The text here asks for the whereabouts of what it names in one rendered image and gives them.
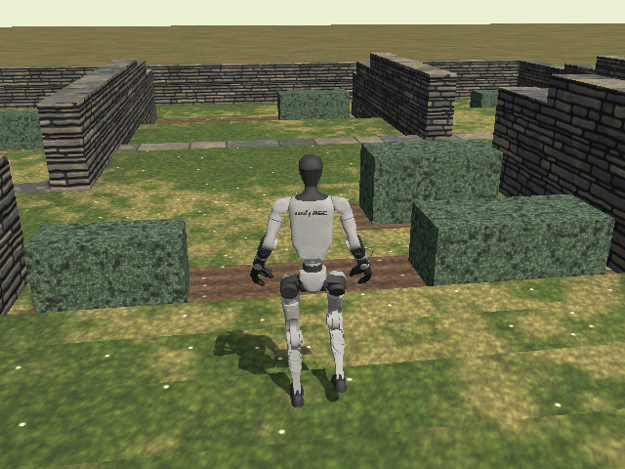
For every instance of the right robot upper arm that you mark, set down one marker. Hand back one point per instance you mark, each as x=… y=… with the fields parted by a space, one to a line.
x=341 y=205

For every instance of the robot right forearm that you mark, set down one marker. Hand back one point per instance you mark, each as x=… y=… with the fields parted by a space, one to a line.
x=360 y=256

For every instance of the left robot upper arm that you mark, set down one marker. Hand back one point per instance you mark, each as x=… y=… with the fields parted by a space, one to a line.
x=280 y=206

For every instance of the robot left forearm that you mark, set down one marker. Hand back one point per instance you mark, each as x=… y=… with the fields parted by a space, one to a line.
x=261 y=256

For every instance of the robot right hand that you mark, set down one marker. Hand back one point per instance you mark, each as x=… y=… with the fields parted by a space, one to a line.
x=357 y=270

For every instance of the robot right foot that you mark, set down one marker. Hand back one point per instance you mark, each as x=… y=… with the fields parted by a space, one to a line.
x=339 y=384

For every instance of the humanoid robot torso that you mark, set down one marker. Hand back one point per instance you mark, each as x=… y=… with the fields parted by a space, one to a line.
x=311 y=224

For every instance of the robot left hand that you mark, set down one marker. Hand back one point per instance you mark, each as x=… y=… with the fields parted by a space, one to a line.
x=264 y=272

